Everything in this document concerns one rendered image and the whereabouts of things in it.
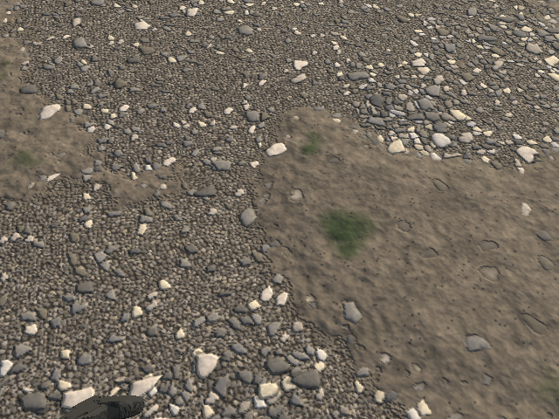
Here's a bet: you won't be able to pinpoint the robot left hand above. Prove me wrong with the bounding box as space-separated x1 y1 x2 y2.
60 395 144 419

